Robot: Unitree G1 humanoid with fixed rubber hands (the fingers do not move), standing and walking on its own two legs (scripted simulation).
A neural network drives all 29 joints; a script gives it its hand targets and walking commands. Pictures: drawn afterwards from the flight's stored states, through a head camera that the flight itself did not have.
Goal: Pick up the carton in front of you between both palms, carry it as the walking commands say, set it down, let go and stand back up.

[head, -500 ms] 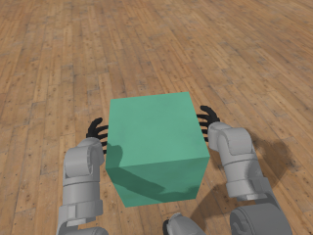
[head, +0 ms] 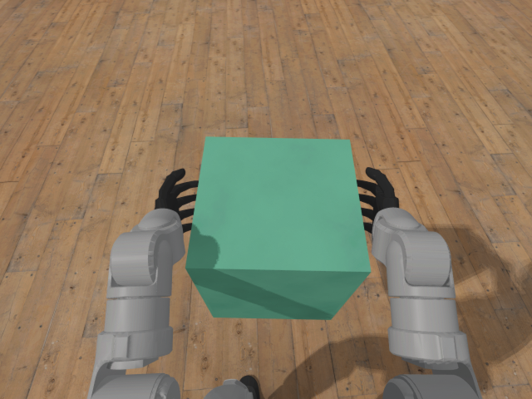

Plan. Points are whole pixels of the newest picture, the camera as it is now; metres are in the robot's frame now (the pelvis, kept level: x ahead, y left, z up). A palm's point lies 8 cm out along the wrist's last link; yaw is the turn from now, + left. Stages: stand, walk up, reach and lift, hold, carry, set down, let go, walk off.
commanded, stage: carry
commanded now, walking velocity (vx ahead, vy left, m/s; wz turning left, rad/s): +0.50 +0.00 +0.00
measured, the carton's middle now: (274, 237) +0.37 +0.02 +0.01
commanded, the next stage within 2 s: none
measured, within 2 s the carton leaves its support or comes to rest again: neither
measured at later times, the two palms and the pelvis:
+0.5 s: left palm (228, 103) +0.57 +0.10 +0.11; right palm (399, 103) +0.58 -0.19 +0.11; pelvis +0.31 -0.05 +0.02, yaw +1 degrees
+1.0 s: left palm (228, 29) +0.87 +0.13 +0.10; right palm (359, 30) +0.85 -0.16 +0.10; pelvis +0.60 -0.01 +0.03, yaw -2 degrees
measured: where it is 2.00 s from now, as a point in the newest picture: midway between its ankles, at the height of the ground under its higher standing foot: (285, 227)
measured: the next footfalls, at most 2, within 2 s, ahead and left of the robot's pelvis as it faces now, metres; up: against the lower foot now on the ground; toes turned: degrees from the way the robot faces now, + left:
right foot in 0.40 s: +0.39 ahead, -0.14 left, +0.00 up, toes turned -10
left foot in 0.86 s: +0.69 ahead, +0.08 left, +0.00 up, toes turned +11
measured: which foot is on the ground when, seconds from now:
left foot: down 0.00-0.42, up 0.44-0.84, down 0.86-1.00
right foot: up 0.00-0.38, down 0.40-0.88, up 0.90-1.00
